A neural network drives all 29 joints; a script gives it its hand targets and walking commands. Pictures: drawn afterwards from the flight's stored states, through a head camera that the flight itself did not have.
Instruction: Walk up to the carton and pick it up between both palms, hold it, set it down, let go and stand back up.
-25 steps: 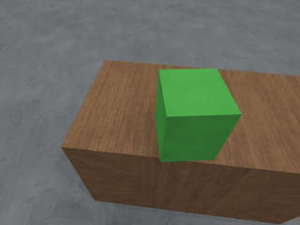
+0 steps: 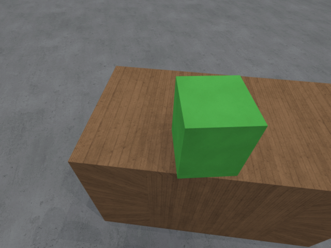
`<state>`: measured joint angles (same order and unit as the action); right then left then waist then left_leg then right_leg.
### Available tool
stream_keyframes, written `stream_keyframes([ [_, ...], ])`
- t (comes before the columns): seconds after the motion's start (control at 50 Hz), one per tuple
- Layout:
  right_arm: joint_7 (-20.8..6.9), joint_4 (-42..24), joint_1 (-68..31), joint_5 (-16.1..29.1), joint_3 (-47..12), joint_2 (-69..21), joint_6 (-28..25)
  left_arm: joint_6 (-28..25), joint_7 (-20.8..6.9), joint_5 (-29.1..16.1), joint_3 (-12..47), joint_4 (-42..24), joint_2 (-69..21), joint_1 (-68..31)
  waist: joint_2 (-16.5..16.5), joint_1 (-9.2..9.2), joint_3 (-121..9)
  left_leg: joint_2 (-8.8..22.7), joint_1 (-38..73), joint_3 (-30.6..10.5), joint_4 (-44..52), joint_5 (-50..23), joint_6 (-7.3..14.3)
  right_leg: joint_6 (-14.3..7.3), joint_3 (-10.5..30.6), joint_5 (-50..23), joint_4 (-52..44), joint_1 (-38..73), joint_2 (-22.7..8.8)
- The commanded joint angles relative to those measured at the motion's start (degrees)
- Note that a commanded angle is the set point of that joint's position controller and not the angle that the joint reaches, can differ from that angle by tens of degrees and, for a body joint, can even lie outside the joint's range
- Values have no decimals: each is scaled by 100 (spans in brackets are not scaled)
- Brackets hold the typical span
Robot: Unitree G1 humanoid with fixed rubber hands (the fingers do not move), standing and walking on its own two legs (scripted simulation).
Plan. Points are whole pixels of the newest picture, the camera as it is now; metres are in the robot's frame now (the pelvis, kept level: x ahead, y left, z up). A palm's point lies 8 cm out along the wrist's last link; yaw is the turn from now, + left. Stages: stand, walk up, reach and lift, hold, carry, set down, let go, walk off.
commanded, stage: walk up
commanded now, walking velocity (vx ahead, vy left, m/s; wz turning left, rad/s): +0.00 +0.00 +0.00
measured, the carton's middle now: (207, 128) +0.48 -0.12 +0.00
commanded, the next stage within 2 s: none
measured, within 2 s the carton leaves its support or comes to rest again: neither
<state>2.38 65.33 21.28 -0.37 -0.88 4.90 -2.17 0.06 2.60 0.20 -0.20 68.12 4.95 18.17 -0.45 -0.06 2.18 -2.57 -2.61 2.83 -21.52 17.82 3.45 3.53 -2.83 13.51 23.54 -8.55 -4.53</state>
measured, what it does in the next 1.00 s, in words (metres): walks ahead: right foot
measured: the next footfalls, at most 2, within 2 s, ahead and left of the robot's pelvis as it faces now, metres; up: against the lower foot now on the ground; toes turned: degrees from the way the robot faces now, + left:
right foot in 0.82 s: +0.18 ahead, -0.18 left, +0.00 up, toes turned -9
left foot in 1.34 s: +0.14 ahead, +0.10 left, +0.00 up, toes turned +3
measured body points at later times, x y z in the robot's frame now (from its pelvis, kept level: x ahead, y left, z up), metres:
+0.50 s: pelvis +0.01 -0.02 +0.00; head +0.02 -0.02 +0.45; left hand -0.01 +0.18 -0.17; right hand -0.05 -0.21 -0.16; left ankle -0.07 +0.08 -0.74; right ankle +0.00 -0.15 -0.74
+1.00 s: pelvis +0.10 -0.08 -0.01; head +0.14 -0.12 +0.44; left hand +0.14 +0.15 -0.14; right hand +0.05 -0.32 -0.18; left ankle +0.00 +0.06 -0.64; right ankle +0.14 -0.17 -0.74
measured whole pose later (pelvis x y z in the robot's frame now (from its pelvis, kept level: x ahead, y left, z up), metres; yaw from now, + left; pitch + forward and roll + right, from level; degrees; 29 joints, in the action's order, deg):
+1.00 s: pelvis +0.10 -0.08 -0.01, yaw +1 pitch -2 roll +2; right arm 1.8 65.1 20.1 -1.4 3.7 12.0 1.8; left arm -2.7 2.5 1.2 -2.4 57.0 6.1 14.0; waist 3.1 0.5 6.0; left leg 0.3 -19.9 0.8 -68.2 25.6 -3.0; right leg -2.0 -8.7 14.8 32.9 -16.3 -5.1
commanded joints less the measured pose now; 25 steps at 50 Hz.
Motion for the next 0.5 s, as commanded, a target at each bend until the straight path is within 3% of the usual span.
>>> stream_keyframes([
  [0.0, 28, -15, 684, 3, 81, 440, -35, -21, 25, -2, -51, 0, 375, 621, 68, 3, 448, 844, -543, -556, 417, -2257, -23, -220, 131, -1206, -161, 33, -259],
  [0.16, 27, -14, 693, 2, 77, 434, -37, -16, 24, -1, -53, -1, 376, 628, 74, 2, 469, 845, -575, -560, 429, -2197, -20, -215, 129, -1181, -169, 36, -265],
  [0.18, 109, -95, 1817, -41, 581, 1554, 14, 134, -50, 33, -341, -338, 1279, 9, -579, -969, 380, 2244, 990, -2402, 760, 1129, 376, -36, -642, 1454, 1670, -2207, 348],
  [0.2, 102, 148, 1049, -31, 198, 815, 61, 94, -74, 34, -19, -396, 102, -207, 718, -198, 1093, 1872, -709, -1619, 902, -1653, 519, -125, 83, 960, 1076, -1468, -63],
  [0.22, 90, 31, 577, -34, 124, 394, 44, 66, -78, 40, 43, -433, -121, 307, 973, 117, 950, 1520, -1036, -1011, 692, -2433, 464, -200, 102, 632, 691, -733, -126],
  [0.24, 68, -18, 375, -44, 137, 280, 14, -9, -34, 35, 30, -296, -43, 579, 888, 217, 765, 1115, -902, -613, 328, -2913, 252, -245, -8, -357, -17, -305, -96],
  [0.26, 50, -58, 449, -18, 138, 345, -6, -98, 17, 25, -15, -212, 243, 786, 707, 186, 437, 870, -809, -428, 150, -3006, 96, -249, 41, -1342, -152, 203, -158],
  [0.28, 25, -44, 675, 27, 119, 334, -16, -123, 50, 21, -61, -142, 458, 896, 431, 53, 207, 850, -949, -442, 205, -2406, -15, -287, 122, -1881, 24, 526, -308],
  [0.3, 18, -18, 882, 74, 98, 304, -2, -108, 35, 22, -80, -183, 540, 740, 10, -70, 259, 765, -895, -444, 337, -1647, -53, -384, 238, -1963, 102, 389, -408],
  [0.32, 34, 16, 881, 63, 97, 305, 25, -80, 11, 19, -71, -203, 472, 605, -245, -82, 424, 787, -828, -458, 375, -1282, -53, -402, 270, -1793, 51, 187, -392],
  [0.42, 18, 60, 816, -10, 103, 397, 9, -75, 29, -5, -72, -152, 474, 680, -44, 20, 446, 810, -714, -505, 296, -2066, -58, -386, 196, -1892, -64, 317, -330],
  [0.48, 24, 68, 764, 7, 107, 437, -17, -86, 18, -2, -71, -115, 406, 655, -8, 22, 360, 822, -555, -473, 305, -2069, -66, -415, 190, -1874, -76, 329, -322],
])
